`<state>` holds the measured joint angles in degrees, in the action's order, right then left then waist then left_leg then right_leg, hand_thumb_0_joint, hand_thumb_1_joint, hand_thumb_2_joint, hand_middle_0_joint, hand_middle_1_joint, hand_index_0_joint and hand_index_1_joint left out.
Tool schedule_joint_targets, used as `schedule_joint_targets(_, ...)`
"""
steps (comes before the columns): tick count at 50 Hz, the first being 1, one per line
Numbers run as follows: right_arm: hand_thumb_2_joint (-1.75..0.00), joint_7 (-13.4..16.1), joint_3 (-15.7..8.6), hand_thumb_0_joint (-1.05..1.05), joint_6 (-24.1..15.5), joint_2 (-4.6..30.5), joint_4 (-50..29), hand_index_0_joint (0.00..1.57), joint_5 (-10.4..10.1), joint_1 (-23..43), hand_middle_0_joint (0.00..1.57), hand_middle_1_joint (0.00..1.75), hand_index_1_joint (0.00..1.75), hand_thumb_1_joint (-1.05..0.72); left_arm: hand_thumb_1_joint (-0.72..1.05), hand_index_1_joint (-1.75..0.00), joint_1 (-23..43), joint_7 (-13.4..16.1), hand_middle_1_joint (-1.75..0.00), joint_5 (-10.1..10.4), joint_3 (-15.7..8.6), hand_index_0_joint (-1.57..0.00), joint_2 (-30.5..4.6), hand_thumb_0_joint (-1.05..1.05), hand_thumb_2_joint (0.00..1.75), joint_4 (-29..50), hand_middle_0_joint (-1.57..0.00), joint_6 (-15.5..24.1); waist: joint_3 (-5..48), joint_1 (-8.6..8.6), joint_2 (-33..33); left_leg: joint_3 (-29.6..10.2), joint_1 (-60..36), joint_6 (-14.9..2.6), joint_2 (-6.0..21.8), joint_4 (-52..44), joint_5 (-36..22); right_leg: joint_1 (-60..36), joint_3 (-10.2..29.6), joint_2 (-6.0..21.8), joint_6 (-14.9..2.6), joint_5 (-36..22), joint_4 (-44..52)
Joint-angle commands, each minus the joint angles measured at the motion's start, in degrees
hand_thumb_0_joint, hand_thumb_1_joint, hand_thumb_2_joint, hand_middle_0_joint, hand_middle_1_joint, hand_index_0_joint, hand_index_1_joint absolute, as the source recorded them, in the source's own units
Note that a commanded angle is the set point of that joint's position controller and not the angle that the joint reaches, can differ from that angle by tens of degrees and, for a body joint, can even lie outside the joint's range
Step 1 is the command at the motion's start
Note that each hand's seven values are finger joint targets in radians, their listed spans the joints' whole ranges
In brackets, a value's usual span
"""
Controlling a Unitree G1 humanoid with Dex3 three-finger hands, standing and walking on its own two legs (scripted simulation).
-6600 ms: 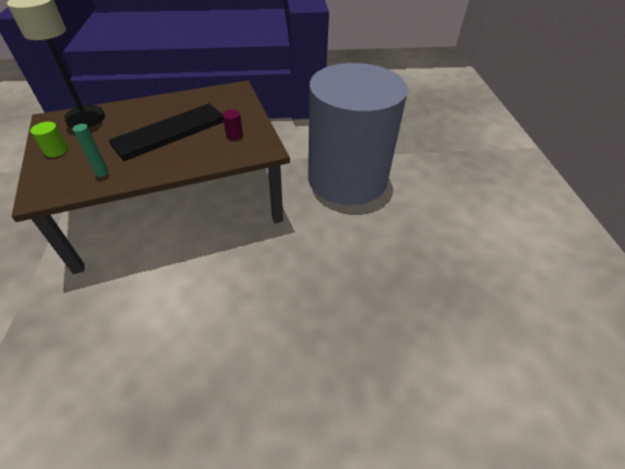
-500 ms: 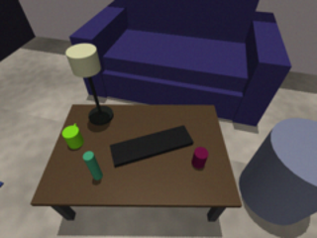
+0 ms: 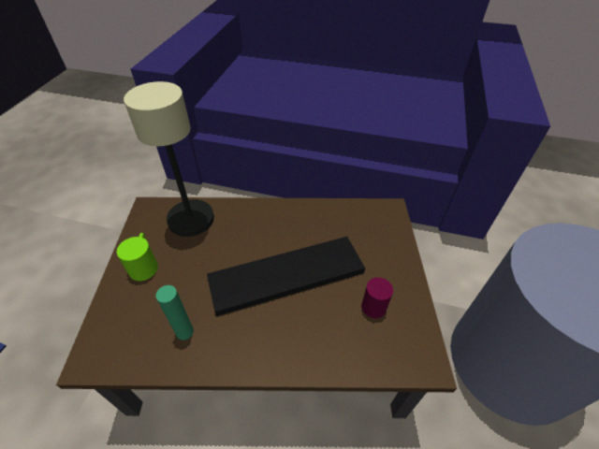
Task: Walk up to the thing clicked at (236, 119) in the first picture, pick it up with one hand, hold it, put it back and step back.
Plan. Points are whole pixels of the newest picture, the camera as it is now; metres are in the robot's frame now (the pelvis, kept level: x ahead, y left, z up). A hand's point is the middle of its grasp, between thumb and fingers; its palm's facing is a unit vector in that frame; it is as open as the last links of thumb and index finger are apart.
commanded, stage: stand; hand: right
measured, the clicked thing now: (376, 298) +0.56 -0.19 -0.37
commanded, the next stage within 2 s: go down in 0.40 s
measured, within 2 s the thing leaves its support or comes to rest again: neither
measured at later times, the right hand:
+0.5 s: hand out of the picture +0.07 -0.25 -0.16, palm faces -0.02 +0.94 -0.33, open 7.4 cm
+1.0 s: hand out of the picture +0.14 -0.26 -0.16, palm faces +0.03 +0.95 -0.32, open 15.9 cm
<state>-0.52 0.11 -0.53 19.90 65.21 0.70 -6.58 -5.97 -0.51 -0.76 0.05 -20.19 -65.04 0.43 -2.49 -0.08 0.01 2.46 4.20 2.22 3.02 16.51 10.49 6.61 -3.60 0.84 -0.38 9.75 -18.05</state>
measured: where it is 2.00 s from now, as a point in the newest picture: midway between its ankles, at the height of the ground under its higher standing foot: outside the picture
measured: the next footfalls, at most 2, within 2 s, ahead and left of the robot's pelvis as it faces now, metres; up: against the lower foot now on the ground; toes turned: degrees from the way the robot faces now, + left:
none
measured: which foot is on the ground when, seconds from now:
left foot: down 0.00-1.00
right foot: down 0.00-1.00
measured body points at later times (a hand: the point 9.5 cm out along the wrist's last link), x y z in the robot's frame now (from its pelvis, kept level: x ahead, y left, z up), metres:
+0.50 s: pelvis +0.00 +0.00 +0.00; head +0.01 +0.00 +0.45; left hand +0.08 +0.30 -0.13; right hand +0.07 -0.30 -0.13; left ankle -0.02 +0.14 -0.75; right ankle +0.00 -0.11 -0.75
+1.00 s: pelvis -0.01 +0.01 -0.02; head +0.05 +0.01 +0.42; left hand +0.10 +0.27 -0.13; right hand +0.14 -0.31 -0.13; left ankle -0.02 +0.14 -0.75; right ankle +0.00 -0.11 -0.75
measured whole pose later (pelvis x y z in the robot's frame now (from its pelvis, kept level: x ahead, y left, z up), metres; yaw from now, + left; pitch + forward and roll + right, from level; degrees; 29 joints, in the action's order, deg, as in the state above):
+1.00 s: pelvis -0.01 +0.01 -0.02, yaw +0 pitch +6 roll +1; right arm -5.4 -11.2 10.3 19.8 47.5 3.9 -3.5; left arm -14.3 2.8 1.2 -0.7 -14.4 -39.5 3.4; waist -0.3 -1.6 -1.0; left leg 2.9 21.9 1.2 1.9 33.1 17.4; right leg 25.0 -2.4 2.8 0.0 16.9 -35.7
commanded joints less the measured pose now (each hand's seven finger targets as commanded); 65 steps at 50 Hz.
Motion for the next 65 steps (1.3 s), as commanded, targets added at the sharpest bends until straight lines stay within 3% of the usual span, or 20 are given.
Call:
schedule_joint_targets(1,-0.9,0.9,-2.3,0.0,-1.0,11.9,-3.4,0.2,0.2,2.1,0.2,0.3,0.3,-0.9,0.9,-0.3,2.6,1.0,-0.3,0.3,-2.1,-0.2,-12.7,0.0,0.9,3.5,-0.2,1.5,4.4,0.29,0.4,-4.5,0.3,-2.34,5.6,-1.9,-7.7,-1.2,6.7,7.6,-0.93,-9.1,2.8)
schedule_joint_targets(24,-0.9,0.9,-2.2,0.0,-1.0,12.0,-3.4,0.2,0.0,1.8,0.2,0.3,0.3,-0.9,0.9,-0.3,1.9,1.0,-0.3,0.4,-2.1,-0.2,-12.6,0.0,0.9,3.5,-0.2,1.5,3.8,0.13,0.4,-4.4,0.3,-2.44,5.8,-2.1,-6.8,-1.6,7.1,7.5,-0.95,-9.0,3.0)
schedule_joint_targets(25,-0.82,0.9,-2.2,0.0,-1.0,11.9,-3.5,0.12,0.1,1.7,0.12,0.22,0.22,-0.82,0.85,-0.29,2.2,1.0,-0.28,0.4,-2.2,-0.18,-12.5,0.0,0.91,3.6,-0.19,1.4,3.8,0.27,0.4,-4.3,0.7,-2.49,5.7,-2.1,-6.6,-1.4,7.2,7.6,-0.95,-9.4,3.0)
schedule_joint_targets(26,-0.74,1.4,-4.0,0.0,-6.3,2.9,-23.6,0.04,-3.3,21.8,0.06,0.14,0.14,-0.74,0.93,-0.32,0.3,2.0,-0.32,3.3,-1.4,-0.22,-3.7,0.0,0.94,19.5,-0.22,4.0,-1.5,-5.88,-1.5,0.2,12.6,-2.11,-3.5,2.9,-4.6,4.5,0.9,0.3,-0.74,-1.9,-1.3)
schedule_joint_targets(27,-0.66,1.6,-4.7,0.0,-6.0,6.4,-19.0,0.03,-2.1,27.1,0.04,0.06,0.06,-0.66,0.96,-0.32,-1.9,2.4,-0.31,3.8,-1.7,-0.2,-5.4,0.0,0.94,17.2,-0.21,3.8,1.0,-3.52,-0.7,0.7,10.8,-2.23,-3.4,3.4,-3.2,3.6,1.7,0.3,-0.37,-0.3,-1.5)
schedule_joint_targets(28,-0.58,1.3,-5.9,0.0,-4.6,8.7,-12.9,0.04,-1.3,19.2,0.05,0.05,0.05,-0.58,0.92,-0.31,-3.6,2.8,-0.31,4.0,-2.2,-0.21,-6.1,0.0,0.92,17.3,-0.21,3.3,0.5,-3.29,0.6,0.6,11.6,-2.19,-3.0,3.6,-1.7,4.6,1.7,-0.2,-0.64,1.3,-2.7)
schedule_joint_targets(29,-0.5,1.0,-7.9,0.0,-3.0,11.0,-8.0,0.04,-0.6,16.6,0.05,0.05,0.05,-0.5,0.92,-0.31,-5.3,3.1,-0.31,3.8,-3.2,-0.21,-7.0,0.0,0.92,17.6,-0.21,3.2,2.8,-2.86,2.6,0.9,12.6,-2.19,-3.2,4.8,-0.8,5.6,1.9,-0.1,-0.66,1.5,-4.1)
schedule_joint_targets(31,-0.34,0.5,-12.2,0.0,-1.6,16.1,-5.7,0.05,1.9,17.8,0.06,0.05,0.05,-0.34,0.91,-0.31,-7.1,3.6,-0.31,3.1,-4.2,-0.21,-6.7,0.0,0.9,20.9,-0.21,2.9,11.0,-1.65,1.2,0.3,10.3,-2.38,-2.7,7.4,-3.7,6.0,1.4,-0.6,-0.29,-3.1,-7.7)
schedule_joint_targets(32,-0.26,-0.1,-13.3,0.0,-1.3,15.8,-6.4,0.05,3.4,14.7,0.07,0.04,0.04,-0.26,0.91,-0.31,-9.4,3.6,-0.31,2.5,-4.8,-0.21,-6.4,0.0,0.9,21.8,-0.21,2.9,14.1,-0.73,1.2,0.2,9.6,-2.58,-2.8,8.5,-5.5,6.3,1.3,-0.7,-0.14,-5.6,-8.8)
schedule_joint_targets(34,-0.15,-1.1,-14.6,0.0,0.7,14.4,-6.8,0.06,4.3,5.0,0.08,0.03,0.03,-0.2,0.91,-0.3,-9.0,3.2,-0.31,2.1,-4.6,-0.21,-5.3,0.0,0.88,24.4,-0.2,3.2,14.8,2.0,-2.5,0.7,8.4,-3.08,-2.8,9.8,-7.0,7.2,1.0,-1.0,0.57,-8.6,-9.5)
schedule_joint_targets(35,-0.12,-1.2,-14.9,0.0,1.7,14.2,-8.7,0.07,4.5,5.0,0.09,0.03,0.03,-0.13,0.9,-0.3,-8.4,3.1,-0.31,2.1,-4.5,-0.21,-5.1,0.0,0.88,26.0,-0.2,3.5,15.7,2.03,-3.4,0.9,7.7,-3.25,-3.1,9.8,-7.4,7.2,1.0,-0.9,0.72,-9.3,-9.5)
schedule_joint_targets(38,-0.07,-1.9,-13.9,0.0,4.9,12.3,-13.7,0.07,4.1,7.6,0.09,0.03,0.03,0.06,0.9,-0.31,-6.9,3.3,-0.3,2.2,-4.2,-0.2,-4.7,0.0,0.89,29.3,-0.21,3.6,13.8,1.11,-4.8,1.1,9.1,-3.59,-3.6,9.7,-5.8,8.6,1.5,-0.2,0.69,-7.5,-8.9)
schedule_joint_targets(40,-0.06,-2.6,-13.3,0.0,7.0,10.8,-15.8,0.06,3.5,7.0,0.08,0.03,0.03,0.18,0.89,-0.31,-6.3,3.6,-0.3,2.5,-3.9,-0.2,-4.0,0.0,0.9,31.2,-0.21,3.9,10.9,0.42,-2.2,1.2,10.8,-3.34,-3.8,9.4,-3.4,10.5,1.6,-0.1,0.03,-4.6,-9.5)
schedule_joint_targets(46,-0.03,-4.2,-14.7,0.0,10.0,12.6,-23.5,0.05,3.0,6.9,0.05,0.05,0.05,0.43,0.9,-0.3,-7.2,4.2,-0.3,2.4,-3.8,-0.2,-3.9,0.0,0.88,32.3,-0.2,5.2,10.8,-0.72,-1.0,1.1,15.2,-3.02,-4.0,11.8,-0.1,12.6,2.1,0.0,-0.71,-0.7,-12.1)
schedule_joint_targets(48,-0.04,-4.2,-15.1,0.0,9.9,13.5,-25.9,0.04,3.7,7.7,0.04,0.05,0.05,0.48,0.89,-0.31,-7.7,4.4,-0.3,2.1,-3.8,-0.2,-3.7,0.0,0.89,32.2,-0.2,6.0,12.2,-1.41,-1.7,0.7,16.2,-2.77,-3.6,13.4,-0.9,13.0,1.9,-0.1,-0.81,-1.1,-14.0)
schedule_joint_targets(50,-0.03,-4.0,-15.2,0.0,9.6,12.5,-27.3,0.04,3.6,5.7,0.05,0.05,0.05,0.49,0.9,-0.3,-7.8,4.6,-0.3,1.7,-3.7,-0.2,-3.2,0.0,0.89,32.0,-0.2,6.9,12.8,-1.26,-2.1,0.8,17.3,-2.77,-3.6,15.4,-1.0,13.9,2.2,0.0,-0.7,-1.3,-15.6)
schedule_joint_targets(54,-0.02,-3.8,-16.5,0.0,9.6,13.8,-32.1,0.04,3.5,4.0,0.05,0.05,0.05,0.52,0.9,-0.3,-8.0,5.5,-0.3,1.4,-3.9,-0.19,-3.3,0.0,0.89,32.3,-0.2,8.1,16.6,-1.31,-2.9,0.5,18.3,-2.46,-3.3,18.4,-3.5,14.5,2.4,-0.1,-0.6,-3.5,-19.1)
schedule_joint_targets(61,0.0,-4.4,-15.4,0.0,13.3,12.6,-38.0,0.05,2.0,-1.5,0.05,0.04,0.04,0.55,0.89,-0.3,-7.6,7.1,-0.29,1.6,-3.7,-0.18,-3.5,0.0,0.9,33.5,-0.19,9.1,16.4,-1.66,-4.1,1.5,21.2,-2.6,-3.7,21.2,-3.8,16.3,3.6,0.5,-0.12,-4.8,-21.6)
schedule_joint_targets(63,0.0,-4.3,-16.4,0.0,14.5,13.9,-40.7,0.05,1.8,-2.1,0.06,0.04,0.04,0.54,0.89,-0.3,-7.8,7.6,-0.29,1.7,-3.9,-0.18,-3.6,0.0,0.9,33.7,-0.19,9.2,17.1,-1.25,-3.9,1.6,21.4,-2.57,-3.6,21.7,-3.9,16.5,3.8,0.5,-0.21,-5.1,-22.5)
schedule_joint_targets(65,0.0,-4.8,-14.8,0.0,15.9,12.1,-41.3,0.05,1.4,-4.2,0.05,0.04,0.04,0.55,0.89,-0.3,-7.5,7.9,-0.29,1.8,-3.4,-0.18,-3.1,0.0,0.9,34.3,-0.19,9.4,16.3,-1.61,-3.8,1.6,21.8,-2.53,-3.5,22.3,-4.8,17.4,3.9,0.5,-0.2,-6.0,-23.5)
